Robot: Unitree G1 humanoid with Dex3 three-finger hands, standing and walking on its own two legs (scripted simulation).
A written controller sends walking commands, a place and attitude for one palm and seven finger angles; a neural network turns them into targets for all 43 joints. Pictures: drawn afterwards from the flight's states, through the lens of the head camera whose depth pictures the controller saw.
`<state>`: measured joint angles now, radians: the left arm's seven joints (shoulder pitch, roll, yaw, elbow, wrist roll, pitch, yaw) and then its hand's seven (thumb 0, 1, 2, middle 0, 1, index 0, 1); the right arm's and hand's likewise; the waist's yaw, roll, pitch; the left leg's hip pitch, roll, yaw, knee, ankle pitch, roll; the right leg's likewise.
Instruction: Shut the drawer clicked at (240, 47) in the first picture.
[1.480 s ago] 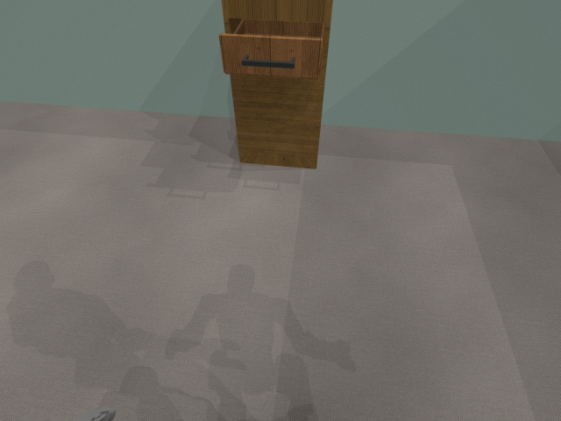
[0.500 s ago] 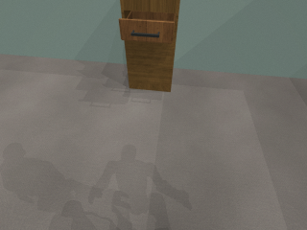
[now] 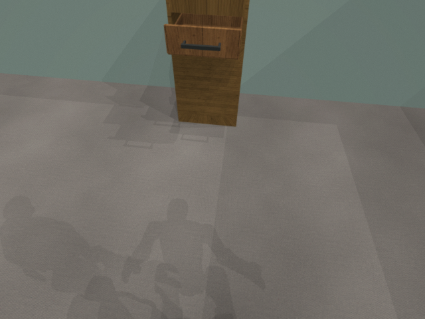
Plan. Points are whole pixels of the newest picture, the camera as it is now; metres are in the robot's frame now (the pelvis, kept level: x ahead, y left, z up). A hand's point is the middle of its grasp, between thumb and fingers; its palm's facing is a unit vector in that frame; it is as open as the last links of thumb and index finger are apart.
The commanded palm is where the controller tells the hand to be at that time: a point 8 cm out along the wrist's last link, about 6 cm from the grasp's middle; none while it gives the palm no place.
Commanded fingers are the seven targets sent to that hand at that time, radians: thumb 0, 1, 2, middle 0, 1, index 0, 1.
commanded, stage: walk to a spot facing it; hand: left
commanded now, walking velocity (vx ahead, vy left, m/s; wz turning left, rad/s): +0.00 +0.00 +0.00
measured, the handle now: (201, 45) +1.35 +0.14 -0.09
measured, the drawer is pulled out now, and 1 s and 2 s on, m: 0.17 0.17 0.17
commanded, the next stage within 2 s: take the last steps up to it in 1.42 s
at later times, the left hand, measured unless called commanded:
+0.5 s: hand out of the picture +0.08 +0.19 -0.19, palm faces -0.05 -0.99 -0.14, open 7.4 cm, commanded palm none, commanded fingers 0.00 0.90 0.90 -0.20 -0.30 -0.20 -0.30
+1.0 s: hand (159, 265) +0.29 +0.16 -0.20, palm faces +0.05 -0.99 -0.11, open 7.3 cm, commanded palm none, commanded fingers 0.00 0.90 0.90 -0.20 -0.30 -0.20 -0.30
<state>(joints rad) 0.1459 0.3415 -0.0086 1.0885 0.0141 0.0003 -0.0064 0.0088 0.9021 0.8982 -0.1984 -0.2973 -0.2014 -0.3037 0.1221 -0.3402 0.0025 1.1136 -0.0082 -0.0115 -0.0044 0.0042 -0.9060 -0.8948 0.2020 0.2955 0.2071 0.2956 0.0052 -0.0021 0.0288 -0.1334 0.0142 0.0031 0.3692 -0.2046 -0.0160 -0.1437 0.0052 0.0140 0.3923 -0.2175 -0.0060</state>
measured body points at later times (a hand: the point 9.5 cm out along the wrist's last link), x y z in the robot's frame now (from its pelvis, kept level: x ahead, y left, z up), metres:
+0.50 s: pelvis +0.09 +0.02 -0.01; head +0.11 +0.03 +0.44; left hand +0.09 +0.25 -0.17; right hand +0.00 -0.20 -0.16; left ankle +0.00 +0.13 -0.75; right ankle +0.07 -0.10 -0.69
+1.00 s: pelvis +0.30 -0.01 -0.02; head +0.30 +0.03 +0.43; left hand +0.28 +0.21 -0.19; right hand +0.39 -0.25 -0.14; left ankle +0.40 +0.10 -0.73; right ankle +0.24 -0.13 -0.75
